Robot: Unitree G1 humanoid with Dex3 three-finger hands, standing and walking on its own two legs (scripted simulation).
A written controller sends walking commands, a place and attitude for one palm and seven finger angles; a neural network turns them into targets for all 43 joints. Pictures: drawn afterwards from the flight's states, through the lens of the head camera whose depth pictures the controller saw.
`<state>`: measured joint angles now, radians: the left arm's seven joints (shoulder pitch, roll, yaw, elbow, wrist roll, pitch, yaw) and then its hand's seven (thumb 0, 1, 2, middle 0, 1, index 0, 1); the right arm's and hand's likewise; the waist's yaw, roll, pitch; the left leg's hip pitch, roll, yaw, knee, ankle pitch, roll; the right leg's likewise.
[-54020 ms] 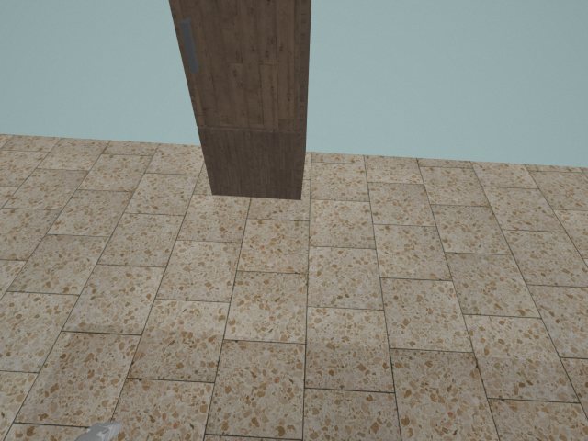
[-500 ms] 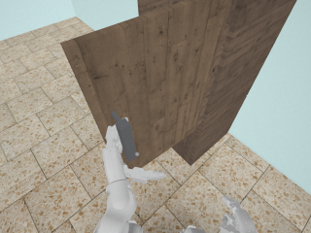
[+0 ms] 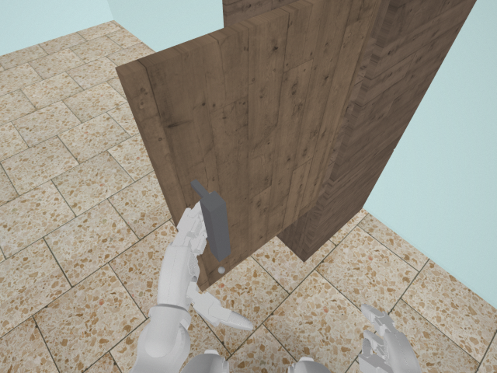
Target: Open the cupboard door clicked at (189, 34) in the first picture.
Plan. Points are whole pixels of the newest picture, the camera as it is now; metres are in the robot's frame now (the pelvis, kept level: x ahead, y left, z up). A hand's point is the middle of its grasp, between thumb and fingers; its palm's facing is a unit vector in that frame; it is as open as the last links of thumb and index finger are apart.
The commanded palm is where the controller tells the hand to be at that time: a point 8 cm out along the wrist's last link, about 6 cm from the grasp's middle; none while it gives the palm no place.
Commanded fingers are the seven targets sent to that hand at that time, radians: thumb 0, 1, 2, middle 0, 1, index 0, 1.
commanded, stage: slide the hand sideways off the handle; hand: left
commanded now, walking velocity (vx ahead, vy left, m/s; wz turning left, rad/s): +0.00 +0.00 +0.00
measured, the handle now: (209, 221) +0.34 +0.08 +0.05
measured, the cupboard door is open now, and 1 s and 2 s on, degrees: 88 88 88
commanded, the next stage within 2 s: draw the hand back to the body in 0.76 s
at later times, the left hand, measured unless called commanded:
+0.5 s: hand (187, 294) +0.22 +0.10 +0.05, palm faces -0.04 -1.00 -0.03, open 16.1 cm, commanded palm +0.19 +0.16 +0.05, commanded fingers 0.00 -0.50 0.30 -0.15 -0.30 -0.15 -0.30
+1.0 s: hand (157, 311) +0.20 +0.13 +0.07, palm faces -0.03 -1.00 -0.06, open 16.3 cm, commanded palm +0.17 +0.20 +0.08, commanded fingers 0.00 -0.50 0.30 -0.15 -0.30 -0.15 -0.30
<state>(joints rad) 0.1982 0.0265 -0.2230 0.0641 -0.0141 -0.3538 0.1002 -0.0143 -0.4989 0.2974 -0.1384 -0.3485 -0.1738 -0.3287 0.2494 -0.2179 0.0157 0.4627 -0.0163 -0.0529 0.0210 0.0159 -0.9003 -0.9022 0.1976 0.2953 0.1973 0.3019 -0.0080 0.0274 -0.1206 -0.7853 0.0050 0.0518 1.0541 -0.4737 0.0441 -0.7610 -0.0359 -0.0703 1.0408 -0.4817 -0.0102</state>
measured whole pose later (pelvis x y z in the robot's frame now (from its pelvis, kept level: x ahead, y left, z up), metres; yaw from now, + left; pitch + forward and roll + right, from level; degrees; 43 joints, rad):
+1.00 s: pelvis +0.00 -0.02 -0.02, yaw +1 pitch +13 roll -2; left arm 0.54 0.21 0.04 -0.26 -0.22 -0.35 -0.18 -0.02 -0.50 0.30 -0.15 -0.30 -0.15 -0.30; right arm 0.24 -0.22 0.00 0.43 0.02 -0.08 -0.06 0.02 -0.90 -0.90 0.20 0.30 0.20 0.30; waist 0.02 0.05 -0.14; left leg -0.86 0.03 0.00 1.16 -0.53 0.01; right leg -0.81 -0.01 -0.12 1.13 -0.54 -0.04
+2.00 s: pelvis +0.05 +0.01 +0.07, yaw +0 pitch -3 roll -1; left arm 0.52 0.35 0.29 -0.43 -0.05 -0.04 0.13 0.00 0.49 0.72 -0.19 -0.30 -0.20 -0.30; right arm 0.21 -0.23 0.05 0.60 0.00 -0.11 -0.08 0.02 -0.90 -0.90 0.20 0.30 0.20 0.30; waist 0.07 0.07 0.00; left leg -0.14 -0.02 0.06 0.48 -0.30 0.04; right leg -0.11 -0.02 -0.06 0.44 -0.28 0.01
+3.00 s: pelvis -0.02 +0.01 +0.07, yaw -2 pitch -1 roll -1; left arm 0.57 0.45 0.42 -0.52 -0.05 -0.15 0.13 0.01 0.89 0.90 -0.21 -0.30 -0.22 -0.30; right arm 0.16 -0.23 -0.01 0.56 0.01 -0.01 -0.09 0.02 -0.90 -0.90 0.20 0.30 0.20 0.30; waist 0.00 0.00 0.06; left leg -0.28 0.00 0.08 0.49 -0.20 0.05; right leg -0.26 -0.01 -0.04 0.45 -0.18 0.01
